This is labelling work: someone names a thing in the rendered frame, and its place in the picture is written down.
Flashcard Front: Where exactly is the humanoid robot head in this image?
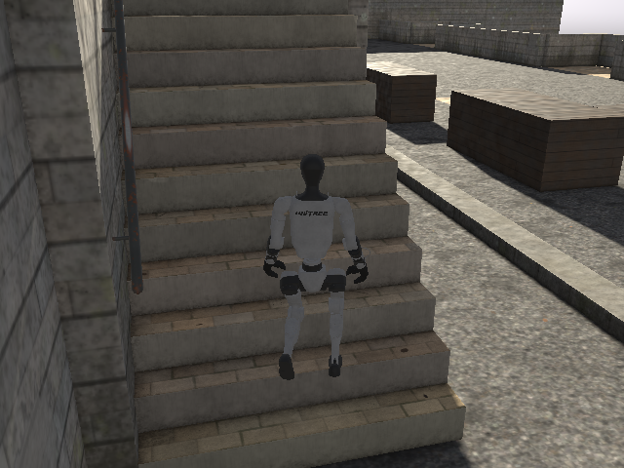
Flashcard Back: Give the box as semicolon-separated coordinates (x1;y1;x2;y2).
295;154;329;201

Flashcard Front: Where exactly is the robot right hand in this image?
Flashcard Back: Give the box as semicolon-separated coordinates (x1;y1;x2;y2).
346;264;369;284

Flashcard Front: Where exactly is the robot left hand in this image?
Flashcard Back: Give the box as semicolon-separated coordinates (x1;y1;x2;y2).
263;260;286;278

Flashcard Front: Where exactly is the robot left shin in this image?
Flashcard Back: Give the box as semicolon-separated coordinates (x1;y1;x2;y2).
283;306;300;357

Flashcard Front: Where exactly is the right robot upper arm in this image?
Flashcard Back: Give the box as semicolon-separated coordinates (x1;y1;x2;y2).
332;197;358;251

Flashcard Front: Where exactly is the left robot upper arm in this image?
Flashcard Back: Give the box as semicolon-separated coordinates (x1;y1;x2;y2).
269;196;292;250

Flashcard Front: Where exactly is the left robot forearm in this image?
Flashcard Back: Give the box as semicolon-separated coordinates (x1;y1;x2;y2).
265;235;280;264

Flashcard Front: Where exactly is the right robot forearm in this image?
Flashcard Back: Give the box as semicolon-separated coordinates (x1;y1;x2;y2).
348;236;366;269

